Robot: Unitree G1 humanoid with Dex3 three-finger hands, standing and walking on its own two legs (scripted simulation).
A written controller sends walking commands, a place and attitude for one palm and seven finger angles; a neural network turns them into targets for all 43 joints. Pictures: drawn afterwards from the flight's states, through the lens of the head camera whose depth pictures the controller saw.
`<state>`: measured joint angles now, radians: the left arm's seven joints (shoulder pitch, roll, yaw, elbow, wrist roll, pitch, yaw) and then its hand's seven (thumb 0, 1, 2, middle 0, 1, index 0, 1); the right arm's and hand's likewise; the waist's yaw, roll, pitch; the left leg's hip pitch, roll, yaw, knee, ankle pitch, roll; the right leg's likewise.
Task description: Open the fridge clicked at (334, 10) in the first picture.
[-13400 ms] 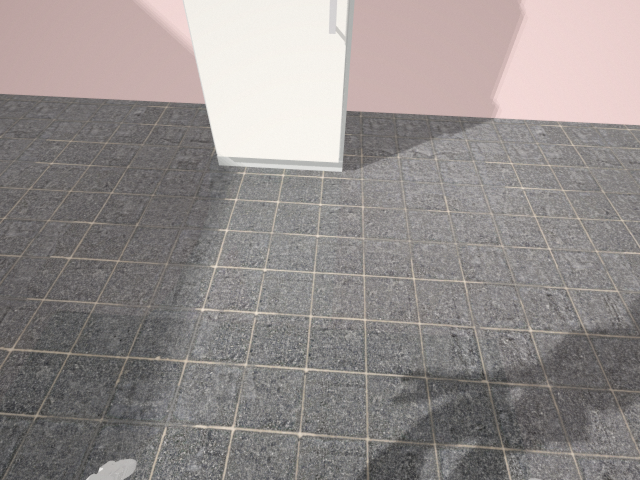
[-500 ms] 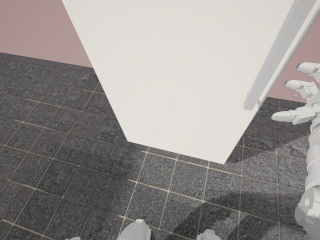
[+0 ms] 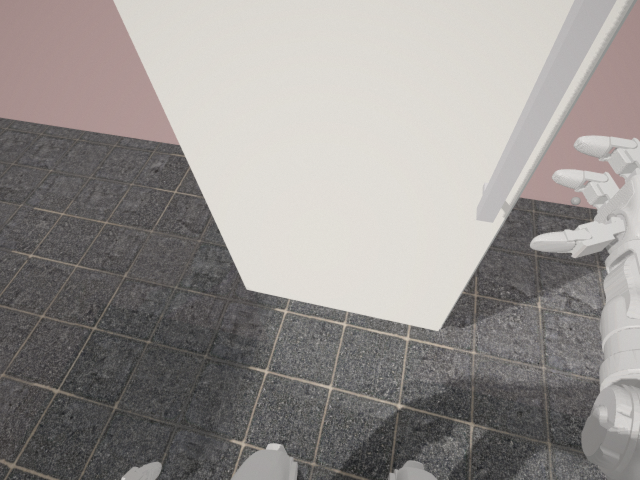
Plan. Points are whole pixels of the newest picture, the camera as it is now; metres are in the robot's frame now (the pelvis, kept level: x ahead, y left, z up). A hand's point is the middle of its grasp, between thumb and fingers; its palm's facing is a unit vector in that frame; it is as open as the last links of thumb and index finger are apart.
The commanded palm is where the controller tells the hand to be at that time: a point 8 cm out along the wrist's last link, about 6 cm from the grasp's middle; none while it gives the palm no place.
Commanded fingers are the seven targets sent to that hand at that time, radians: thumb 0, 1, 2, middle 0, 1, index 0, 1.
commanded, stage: feel for the door with the fingertips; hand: right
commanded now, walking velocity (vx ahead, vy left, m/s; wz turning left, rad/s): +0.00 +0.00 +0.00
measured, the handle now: (535, 101) +0.53 -0.18 +0.17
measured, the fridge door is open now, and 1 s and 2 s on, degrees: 0 0 0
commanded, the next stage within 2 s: slide the fingers in behind the handle in 0.72 s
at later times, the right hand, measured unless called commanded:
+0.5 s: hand (548, 179) +0.48 -0.22 +0.10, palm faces +0.12 +0.99 +0.00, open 14.0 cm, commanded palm +0.45 -0.26 +0.09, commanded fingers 0.00 0.50 -0.30 0.30 1.20 0.30 1.20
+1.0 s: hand (540, 176) +0.48 -0.21 +0.10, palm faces +0.12 +0.99 -0.01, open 13.8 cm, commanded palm +0.46 -0.25 +0.09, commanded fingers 0.00 0.50 -0.30 0.30 1.20 0.30 1.20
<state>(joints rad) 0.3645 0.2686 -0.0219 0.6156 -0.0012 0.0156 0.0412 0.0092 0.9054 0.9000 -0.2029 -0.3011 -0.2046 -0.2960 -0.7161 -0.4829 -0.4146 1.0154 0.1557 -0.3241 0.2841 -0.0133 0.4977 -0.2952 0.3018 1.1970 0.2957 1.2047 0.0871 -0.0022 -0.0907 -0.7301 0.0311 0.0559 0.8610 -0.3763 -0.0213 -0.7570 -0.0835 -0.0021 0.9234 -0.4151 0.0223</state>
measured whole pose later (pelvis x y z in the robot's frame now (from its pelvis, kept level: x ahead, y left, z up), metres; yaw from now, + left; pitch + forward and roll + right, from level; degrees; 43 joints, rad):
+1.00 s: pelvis +0.00 +0.00 +0.00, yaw +1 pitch +16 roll +2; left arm 0.39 0.26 -0.02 0.63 0.02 0.02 0.02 0.01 0.91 0.90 -0.20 -0.30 -0.20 -0.30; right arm -0.83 -0.46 -0.40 1.09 0.09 -0.35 0.16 -0.01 0.50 -0.30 0.33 1.22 0.32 1.23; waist 0.12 -0.01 -0.10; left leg -0.79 0.03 0.05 0.88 -0.37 -0.02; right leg -0.81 -0.08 -0.01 0.94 -0.41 0.02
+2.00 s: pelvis +0.00 +0.00 +0.00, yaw +1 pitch +14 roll +1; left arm 0.38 0.24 -0.01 0.63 0.03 0.02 0.00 0.01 0.91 0.90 -0.20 -0.30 -0.20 -0.30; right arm -0.75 -0.32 -0.33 0.99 0.09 -0.35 0.05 -0.01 0.50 -0.30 0.30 1.20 0.30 1.20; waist 0.11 -0.02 -0.11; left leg -0.73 0.03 0.03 0.86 -0.38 -0.02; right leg -0.74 -0.08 -0.02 0.91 -0.41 0.02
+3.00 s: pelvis +0.00 +0.00 +0.00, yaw +0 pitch +15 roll +1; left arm 0.38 0.25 -0.01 0.64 0.03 0.03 0.01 0.01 0.91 0.90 -0.20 -0.30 -0.20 -0.30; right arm -0.81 -0.34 -0.33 1.06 0.09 -0.37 0.05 -0.01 0.25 -0.40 0.33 1.23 0.32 1.24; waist 0.12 -0.01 -0.10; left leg -0.76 0.03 0.03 0.87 -0.37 -0.02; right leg -0.78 -0.07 -0.01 0.92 -0.41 0.02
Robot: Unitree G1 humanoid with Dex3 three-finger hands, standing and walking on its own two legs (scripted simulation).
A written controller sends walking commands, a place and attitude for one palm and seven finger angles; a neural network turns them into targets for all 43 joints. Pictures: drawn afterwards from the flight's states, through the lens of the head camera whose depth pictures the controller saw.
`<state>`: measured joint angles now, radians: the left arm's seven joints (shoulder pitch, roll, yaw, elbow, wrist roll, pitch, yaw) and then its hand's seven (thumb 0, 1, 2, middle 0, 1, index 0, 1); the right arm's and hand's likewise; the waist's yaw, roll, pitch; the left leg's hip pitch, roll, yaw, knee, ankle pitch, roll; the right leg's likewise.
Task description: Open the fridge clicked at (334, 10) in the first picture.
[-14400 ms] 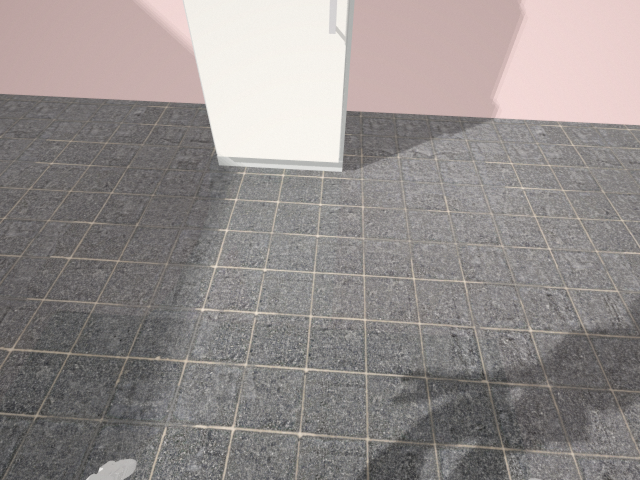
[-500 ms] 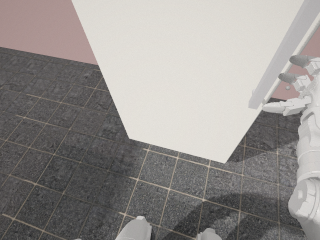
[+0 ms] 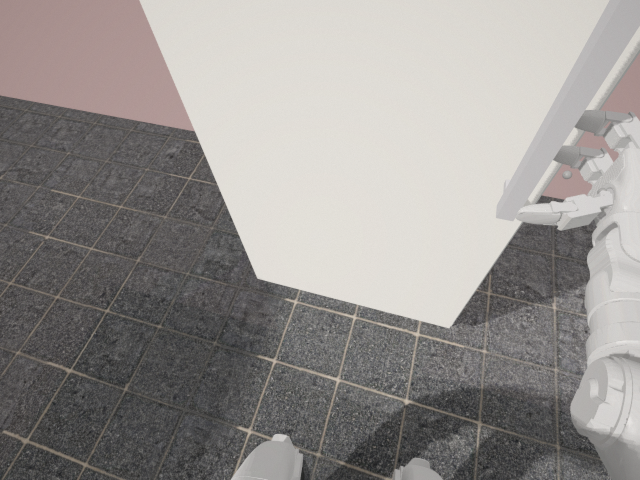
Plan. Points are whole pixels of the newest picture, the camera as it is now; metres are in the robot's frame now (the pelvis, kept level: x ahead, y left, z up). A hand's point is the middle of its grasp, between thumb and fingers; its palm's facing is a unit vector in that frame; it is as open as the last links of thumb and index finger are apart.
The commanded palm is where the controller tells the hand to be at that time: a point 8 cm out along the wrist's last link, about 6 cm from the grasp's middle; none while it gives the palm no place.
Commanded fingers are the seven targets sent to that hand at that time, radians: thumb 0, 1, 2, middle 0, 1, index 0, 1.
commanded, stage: slide the fingers in behind the handle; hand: right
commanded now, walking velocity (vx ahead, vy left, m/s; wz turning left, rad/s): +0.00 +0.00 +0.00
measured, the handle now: (566, 95) +0.53 -0.19 +0.17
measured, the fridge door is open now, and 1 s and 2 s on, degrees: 0 0 0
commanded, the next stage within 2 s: grip the handle and tug to test in 1.64 s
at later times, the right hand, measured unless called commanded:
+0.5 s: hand (558, 180) +0.48 -0.20 +0.10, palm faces +0.12 +0.99 +0.02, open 14.0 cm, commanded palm +0.45 -0.25 +0.10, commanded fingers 0.00 0.50 -0.30 0.30 1.20 0.30 1.20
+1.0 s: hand (530, 177) +0.48 -0.17 +0.10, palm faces +0.13 +0.99 +0.00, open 14.0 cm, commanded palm +0.44 -0.22 +0.10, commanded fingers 0.00 0.50 -0.30 0.30 1.20 0.30 1.20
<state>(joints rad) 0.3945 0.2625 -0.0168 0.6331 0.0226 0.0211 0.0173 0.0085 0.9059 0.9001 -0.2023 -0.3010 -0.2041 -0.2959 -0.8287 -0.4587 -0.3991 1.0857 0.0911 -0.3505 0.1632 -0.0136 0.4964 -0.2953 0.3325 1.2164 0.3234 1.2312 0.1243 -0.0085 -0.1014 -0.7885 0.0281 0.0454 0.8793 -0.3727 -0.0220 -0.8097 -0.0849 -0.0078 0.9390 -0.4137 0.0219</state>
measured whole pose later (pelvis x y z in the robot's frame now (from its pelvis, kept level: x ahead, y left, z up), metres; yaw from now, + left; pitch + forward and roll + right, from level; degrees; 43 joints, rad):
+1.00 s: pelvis +0.01 +0.00 +0.01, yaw +0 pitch +14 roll +1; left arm 0.38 0.24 -0.01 0.63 0.03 0.02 0.00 0.01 0.91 0.90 -0.20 -0.30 -0.20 -0.30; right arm -0.75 -0.32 -0.33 0.99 0.09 -0.35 0.05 -0.01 0.50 -0.30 0.30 1.20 0.30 1.20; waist 0.11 -0.02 -0.11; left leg -0.73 0.03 0.03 0.86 -0.38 -0.02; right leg -0.74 -0.08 -0.02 0.91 -0.41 0.02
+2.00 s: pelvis +0.00 +0.00 +0.00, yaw +0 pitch +15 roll +1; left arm 0.38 0.25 -0.01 0.64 0.03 0.03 0.01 0.01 0.91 0.90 -0.20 -0.30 -0.20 -0.30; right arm -0.81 -0.34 -0.33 1.06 0.09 -0.37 0.05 -0.01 0.25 -0.40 0.33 1.23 0.32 1.24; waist 0.12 -0.01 -0.10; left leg -0.76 0.03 0.03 0.87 -0.37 -0.02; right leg -0.78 -0.07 -0.01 0.92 -0.41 0.02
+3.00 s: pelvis +0.01 +0.01 +0.01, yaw +1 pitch +15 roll +1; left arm 0.38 0.25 0.00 0.63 0.03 0.03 0.01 0.01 0.91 0.90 -0.20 -0.30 -0.20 -0.30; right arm -0.73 -0.33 -0.34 0.98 0.09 -0.36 0.03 0.01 -0.69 -0.81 0.35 1.37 0.33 1.38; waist 0.12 -0.02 -0.10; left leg -0.74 0.02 0.02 0.85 -0.37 -0.01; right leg -0.73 -0.09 -0.03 0.88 -0.40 0.03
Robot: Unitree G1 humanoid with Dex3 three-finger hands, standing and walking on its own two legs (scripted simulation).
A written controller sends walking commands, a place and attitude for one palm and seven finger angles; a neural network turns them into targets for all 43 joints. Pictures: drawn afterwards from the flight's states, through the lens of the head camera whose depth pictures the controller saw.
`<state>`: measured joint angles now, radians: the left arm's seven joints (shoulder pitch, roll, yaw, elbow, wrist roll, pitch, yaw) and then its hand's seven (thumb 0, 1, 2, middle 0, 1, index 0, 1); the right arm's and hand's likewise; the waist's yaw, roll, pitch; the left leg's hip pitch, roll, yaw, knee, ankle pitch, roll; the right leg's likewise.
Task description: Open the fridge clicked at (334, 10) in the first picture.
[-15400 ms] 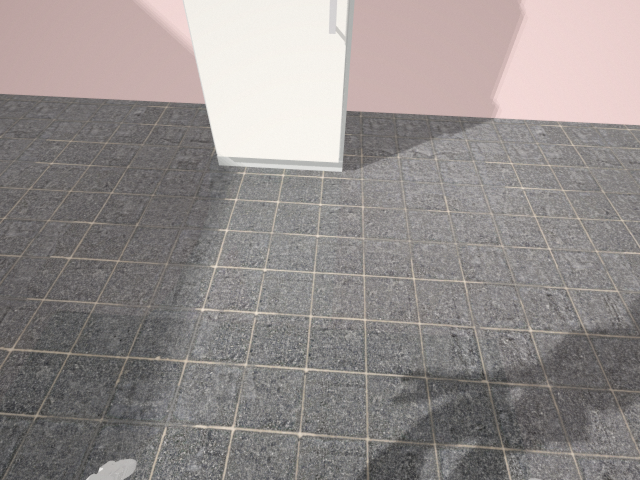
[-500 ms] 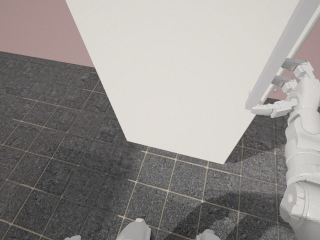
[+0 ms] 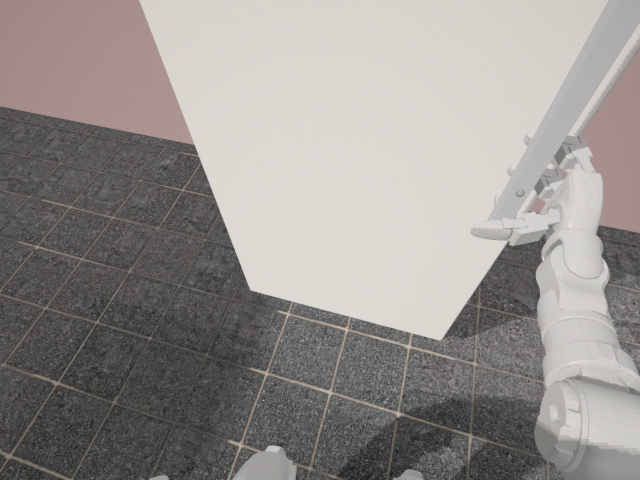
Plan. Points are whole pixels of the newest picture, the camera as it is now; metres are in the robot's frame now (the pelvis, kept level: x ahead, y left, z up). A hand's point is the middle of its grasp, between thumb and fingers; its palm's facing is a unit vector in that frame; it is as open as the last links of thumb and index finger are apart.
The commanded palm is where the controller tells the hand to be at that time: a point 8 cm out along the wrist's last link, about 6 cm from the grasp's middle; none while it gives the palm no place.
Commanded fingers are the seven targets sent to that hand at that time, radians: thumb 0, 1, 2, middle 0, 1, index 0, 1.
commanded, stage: slide the fingers in behind the handle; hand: right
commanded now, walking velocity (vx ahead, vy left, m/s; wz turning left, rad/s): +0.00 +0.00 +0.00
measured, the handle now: (553, 116) +0.53 -0.19 +0.17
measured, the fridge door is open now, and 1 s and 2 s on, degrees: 0 0 0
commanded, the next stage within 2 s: grip the handle and tug to test in 0.64 s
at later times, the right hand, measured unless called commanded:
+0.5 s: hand (515, 192) +0.47 -0.17 +0.10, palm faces +0.14 +0.99 -0.01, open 14.0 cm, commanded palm +0.44 -0.21 +0.09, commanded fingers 0.00 0.50 -0.30 0.30 1.20 0.30 1.20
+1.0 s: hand (519, 191) +0.48 -0.17 +0.09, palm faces +0.13 +0.99 +0.01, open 12.4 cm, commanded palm +0.45 -0.22 +0.09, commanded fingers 0.00 -0.15 -0.58 0.37 1.29 0.37 1.29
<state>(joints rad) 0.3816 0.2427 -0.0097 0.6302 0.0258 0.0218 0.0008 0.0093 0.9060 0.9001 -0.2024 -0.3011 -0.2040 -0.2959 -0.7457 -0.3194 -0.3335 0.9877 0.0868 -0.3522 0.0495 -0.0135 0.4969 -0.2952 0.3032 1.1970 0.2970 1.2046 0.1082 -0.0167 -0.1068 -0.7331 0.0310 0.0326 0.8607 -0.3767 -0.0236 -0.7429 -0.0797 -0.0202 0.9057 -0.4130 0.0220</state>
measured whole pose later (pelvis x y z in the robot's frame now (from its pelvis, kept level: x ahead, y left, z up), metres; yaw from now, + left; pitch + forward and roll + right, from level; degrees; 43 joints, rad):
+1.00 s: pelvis +0.00 +0.00 +0.00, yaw +0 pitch +15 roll +1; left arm 0.38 0.25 -0.01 0.64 0.03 0.03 0.01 0.01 0.91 0.90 -0.20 -0.30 -0.20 -0.30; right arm -0.81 -0.34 -0.33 1.06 0.09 -0.37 0.05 -0.01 0.25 -0.40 0.33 1.23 0.32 1.24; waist 0.12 -0.01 -0.10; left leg -0.76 0.03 0.03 0.87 -0.37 -0.02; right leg -0.78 -0.07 -0.01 0.92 -0.41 0.02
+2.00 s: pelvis +0.00 +0.01 +0.00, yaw +1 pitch +15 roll +1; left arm 0.38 0.25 0.00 0.63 0.03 0.03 0.01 0.01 0.91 0.90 -0.20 -0.30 -0.20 -0.30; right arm -0.73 -0.33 -0.34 0.98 0.09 -0.36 0.03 0.01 -0.69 -0.81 0.35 1.37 0.33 1.38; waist 0.12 -0.02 -0.10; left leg -0.74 0.02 0.02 0.85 -0.37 -0.01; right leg -0.73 -0.09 -0.03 0.88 -0.40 0.03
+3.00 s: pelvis +0.08 -0.01 +0.04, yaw +1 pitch +6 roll +0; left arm 0.24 0.21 0.00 0.56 0.01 0.04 0.07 0.01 0.91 0.90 -0.20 -0.30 -0.20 -0.30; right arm 0.11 -0.17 0.04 0.05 0.03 -0.16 -0.02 -0.02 -0.61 -0.75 0.35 1.37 0.34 1.36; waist 0.02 -0.01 -0.06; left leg -0.35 0.07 0.02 0.69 -0.28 -0.04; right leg -0.28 -0.04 -0.05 0.59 -0.39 0.01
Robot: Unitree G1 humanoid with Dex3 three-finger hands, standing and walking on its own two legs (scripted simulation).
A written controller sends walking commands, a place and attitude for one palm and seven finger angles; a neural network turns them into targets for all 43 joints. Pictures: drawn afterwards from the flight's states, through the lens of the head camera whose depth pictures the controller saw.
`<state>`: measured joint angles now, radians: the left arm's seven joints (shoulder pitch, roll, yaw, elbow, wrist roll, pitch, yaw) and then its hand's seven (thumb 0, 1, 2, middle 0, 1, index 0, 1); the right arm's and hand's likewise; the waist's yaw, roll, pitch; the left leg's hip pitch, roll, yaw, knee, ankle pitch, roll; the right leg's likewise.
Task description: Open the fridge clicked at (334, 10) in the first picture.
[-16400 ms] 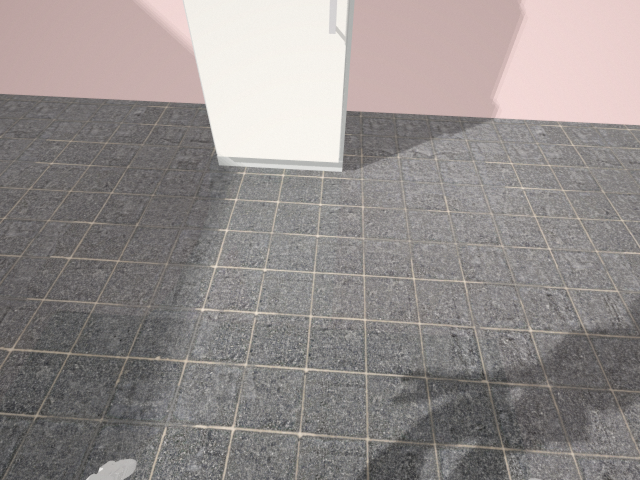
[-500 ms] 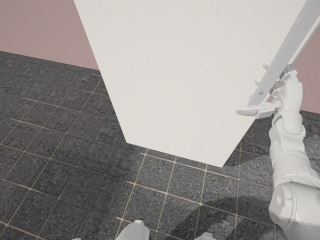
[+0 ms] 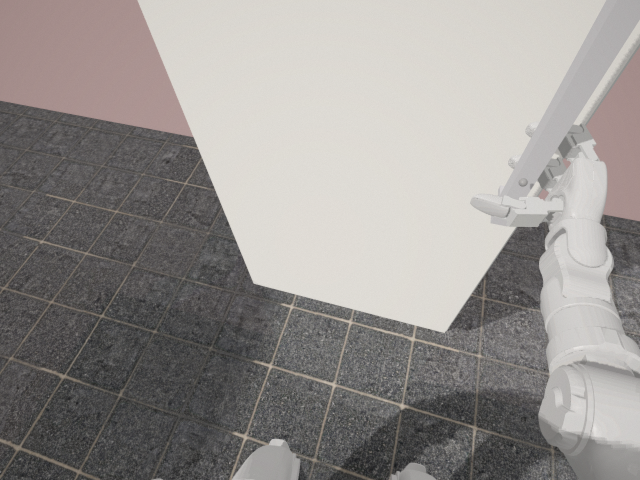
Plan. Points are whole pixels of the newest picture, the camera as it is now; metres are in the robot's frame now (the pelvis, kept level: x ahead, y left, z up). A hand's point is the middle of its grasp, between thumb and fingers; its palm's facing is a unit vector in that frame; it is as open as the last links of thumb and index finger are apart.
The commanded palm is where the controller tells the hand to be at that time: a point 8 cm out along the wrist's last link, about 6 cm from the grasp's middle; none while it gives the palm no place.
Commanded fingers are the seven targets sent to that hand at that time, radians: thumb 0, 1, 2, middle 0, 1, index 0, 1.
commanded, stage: grip the handle and tug to test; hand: right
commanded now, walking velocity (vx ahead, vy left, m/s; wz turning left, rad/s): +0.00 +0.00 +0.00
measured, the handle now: (558, 104) +0.53 -0.19 +0.17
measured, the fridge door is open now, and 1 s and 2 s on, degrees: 0 0 13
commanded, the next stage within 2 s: pull the door a little, standing still in 1.16 s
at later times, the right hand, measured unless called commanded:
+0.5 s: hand (516, 182) +0.48 -0.16 +0.10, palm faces +0.13 +0.99 +0.00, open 6.3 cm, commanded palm +0.45 -0.21 +0.09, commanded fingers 0.00 -0.90 -0.90 0.45 1.40 0.45 1.40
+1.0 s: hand (512, 182) +0.48 -0.16 +0.10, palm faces +0.13 +0.99 +0.00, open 6.0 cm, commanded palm +0.43 -0.21 +0.09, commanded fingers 0.00 -0.90 -0.90 0.45 1.40 0.45 1.40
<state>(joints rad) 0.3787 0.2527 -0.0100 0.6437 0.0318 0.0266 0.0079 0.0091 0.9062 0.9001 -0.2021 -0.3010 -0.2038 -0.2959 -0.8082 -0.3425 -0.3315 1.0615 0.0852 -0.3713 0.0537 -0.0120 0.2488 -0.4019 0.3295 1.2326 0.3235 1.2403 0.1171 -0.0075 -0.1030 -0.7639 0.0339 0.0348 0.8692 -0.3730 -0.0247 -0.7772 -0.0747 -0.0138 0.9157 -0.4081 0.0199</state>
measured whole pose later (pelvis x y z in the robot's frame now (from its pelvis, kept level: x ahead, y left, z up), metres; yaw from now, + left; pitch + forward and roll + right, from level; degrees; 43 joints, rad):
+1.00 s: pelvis +0.00 +0.01 +0.00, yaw +1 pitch +15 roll +1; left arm 0.38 0.25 0.00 0.63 0.03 0.03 0.01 0.01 0.91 0.90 -0.20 -0.30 -0.20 -0.30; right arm -0.73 -0.33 -0.34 0.98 0.09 -0.36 0.03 0.01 -0.69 -0.81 0.35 1.37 0.33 1.38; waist 0.12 -0.02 -0.10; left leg -0.74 0.02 0.02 0.85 -0.37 -0.01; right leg -0.73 -0.09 -0.03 0.88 -0.40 0.03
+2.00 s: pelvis +0.08 -0.01 +0.04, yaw +1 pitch +6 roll +0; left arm 0.24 0.21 0.00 0.56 0.01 0.04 0.07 0.01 0.91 0.90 -0.20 -0.30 -0.20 -0.30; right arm 0.11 -0.17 0.04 0.05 0.03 -0.16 -0.02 -0.02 -0.61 -0.75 0.35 1.37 0.34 1.36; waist 0.02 -0.01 -0.06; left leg -0.35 0.07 0.02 0.69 -0.28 -0.04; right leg -0.28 -0.04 -0.05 0.59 -0.39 0.01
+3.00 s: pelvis -0.09 +0.26 +0.04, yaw -31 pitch -4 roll +3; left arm 0.19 0.18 -0.03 0.64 0.05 -0.11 0.06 0.01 0.90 0.90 -0.20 -0.30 -0.20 -0.30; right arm 0.11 -0.08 0.34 -0.01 -0.07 -0.07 -0.03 0.02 -0.65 -0.72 0.38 1.33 0.40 1.40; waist 0.09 -0.07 0.10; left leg -0.49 -0.04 0.02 0.95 -0.39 -0.01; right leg -0.38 -0.10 0.10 0.51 -0.15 0.05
